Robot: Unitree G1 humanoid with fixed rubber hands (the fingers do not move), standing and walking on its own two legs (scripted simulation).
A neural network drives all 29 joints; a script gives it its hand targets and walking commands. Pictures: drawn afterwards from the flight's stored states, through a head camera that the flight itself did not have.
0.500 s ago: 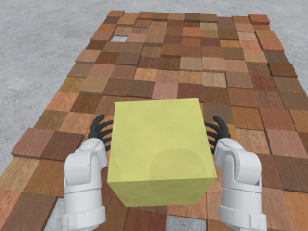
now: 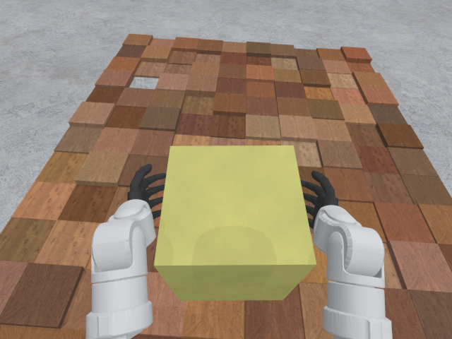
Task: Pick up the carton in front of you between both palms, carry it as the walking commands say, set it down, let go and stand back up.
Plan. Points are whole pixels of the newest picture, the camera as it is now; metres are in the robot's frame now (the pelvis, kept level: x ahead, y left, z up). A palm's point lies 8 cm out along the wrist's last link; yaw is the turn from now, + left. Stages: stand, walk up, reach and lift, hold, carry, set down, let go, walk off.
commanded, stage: carry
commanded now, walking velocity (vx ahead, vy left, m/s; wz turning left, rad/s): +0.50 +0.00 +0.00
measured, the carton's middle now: (231, 230) +0.33 -0.01 +0.01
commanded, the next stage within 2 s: none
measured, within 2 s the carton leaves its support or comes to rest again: neither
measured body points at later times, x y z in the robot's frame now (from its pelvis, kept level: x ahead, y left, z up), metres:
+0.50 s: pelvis +0.34 -0.03 +0.02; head +0.39 -0.02 +0.47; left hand +0.68 +0.16 +0.15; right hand +0.70 -0.15 +0.14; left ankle +0.36 +0.09 -0.64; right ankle +0.35 -0.10 -0.71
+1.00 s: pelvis +0.68 +0.02 +0.02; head +0.72 +0.03 +0.47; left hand +1.03 +0.15 +0.14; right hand +1.00 -0.16 +0.14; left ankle +0.60 +0.09 -0.72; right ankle +0.77 -0.10 -0.69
